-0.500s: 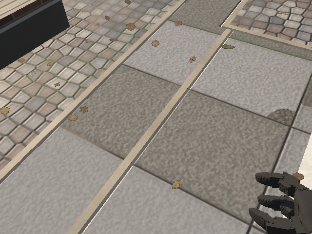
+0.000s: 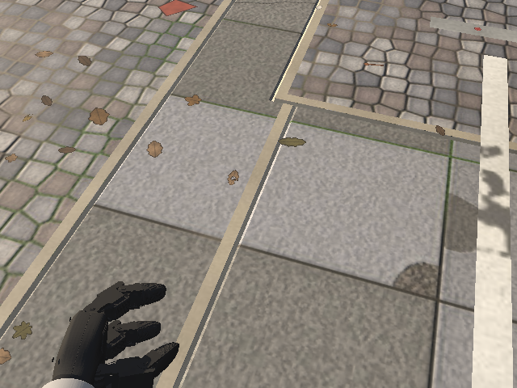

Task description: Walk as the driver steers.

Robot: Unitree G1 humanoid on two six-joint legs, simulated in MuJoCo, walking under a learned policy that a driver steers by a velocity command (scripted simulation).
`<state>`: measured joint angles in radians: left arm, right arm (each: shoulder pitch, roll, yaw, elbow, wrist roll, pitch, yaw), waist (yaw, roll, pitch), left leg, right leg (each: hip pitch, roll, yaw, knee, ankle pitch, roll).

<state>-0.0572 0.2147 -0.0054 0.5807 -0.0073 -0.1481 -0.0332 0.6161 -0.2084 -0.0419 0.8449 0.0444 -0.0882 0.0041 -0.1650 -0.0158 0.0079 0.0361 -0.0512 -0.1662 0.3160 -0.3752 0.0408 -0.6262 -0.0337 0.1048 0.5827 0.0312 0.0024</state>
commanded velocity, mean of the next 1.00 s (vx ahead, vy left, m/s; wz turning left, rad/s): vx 0.39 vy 0.00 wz -0.12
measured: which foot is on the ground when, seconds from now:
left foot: down 0.00-0.08, up 0.10-0.42, down 0.44-0.90, up 0.92-1.00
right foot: up 0.00-0.04, down 0.06-0.44, up 0.46-0.88, down 0.90-1.00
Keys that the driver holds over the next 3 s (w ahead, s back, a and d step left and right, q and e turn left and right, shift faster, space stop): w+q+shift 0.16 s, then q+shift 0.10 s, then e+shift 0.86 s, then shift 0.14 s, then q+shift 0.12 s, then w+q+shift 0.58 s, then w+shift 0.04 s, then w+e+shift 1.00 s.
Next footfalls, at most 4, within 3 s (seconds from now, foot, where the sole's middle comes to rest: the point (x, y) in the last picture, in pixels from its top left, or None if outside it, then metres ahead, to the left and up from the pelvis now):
0.06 right None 0.25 -0.16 -0.77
0.44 left None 0.52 0.18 -0.77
0.90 right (262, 378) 0.51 -0.07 -0.77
1.38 left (176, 358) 0.59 0.14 -0.77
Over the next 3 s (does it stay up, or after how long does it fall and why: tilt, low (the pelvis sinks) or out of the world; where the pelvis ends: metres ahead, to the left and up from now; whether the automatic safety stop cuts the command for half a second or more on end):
stays up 1.64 0.21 -0.01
